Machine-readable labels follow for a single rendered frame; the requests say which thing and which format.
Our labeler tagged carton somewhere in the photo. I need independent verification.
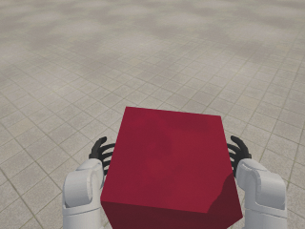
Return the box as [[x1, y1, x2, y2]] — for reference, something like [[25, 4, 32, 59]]
[[100, 106, 243, 229]]

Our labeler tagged robot right hand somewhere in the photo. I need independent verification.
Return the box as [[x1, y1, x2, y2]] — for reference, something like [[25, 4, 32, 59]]
[[227, 135, 252, 178]]

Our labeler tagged robot left hand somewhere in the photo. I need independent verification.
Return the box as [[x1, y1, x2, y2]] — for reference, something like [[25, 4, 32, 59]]
[[89, 136, 115, 176]]

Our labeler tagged robot right forearm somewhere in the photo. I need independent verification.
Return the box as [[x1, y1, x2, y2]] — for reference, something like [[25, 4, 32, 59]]
[[235, 158, 288, 229]]

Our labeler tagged robot left forearm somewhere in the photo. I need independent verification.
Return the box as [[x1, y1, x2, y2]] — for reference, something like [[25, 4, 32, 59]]
[[62, 158, 105, 229]]

